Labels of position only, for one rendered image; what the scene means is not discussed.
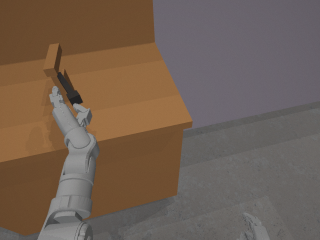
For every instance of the robot left forearm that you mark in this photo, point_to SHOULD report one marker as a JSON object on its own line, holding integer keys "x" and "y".
{"x": 73, "y": 198}

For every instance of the right robot hand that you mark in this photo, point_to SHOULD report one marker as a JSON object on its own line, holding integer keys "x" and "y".
{"x": 259, "y": 232}

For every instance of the counter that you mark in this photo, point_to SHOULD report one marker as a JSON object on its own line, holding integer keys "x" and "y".
{"x": 106, "y": 50}

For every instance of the robot left upper arm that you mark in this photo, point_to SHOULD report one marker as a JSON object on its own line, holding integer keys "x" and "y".
{"x": 67, "y": 231}

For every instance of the left robot hand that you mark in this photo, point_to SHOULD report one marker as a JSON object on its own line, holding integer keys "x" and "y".
{"x": 63, "y": 115}

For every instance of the tap lever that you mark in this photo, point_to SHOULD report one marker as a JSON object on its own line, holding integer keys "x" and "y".
{"x": 73, "y": 96}

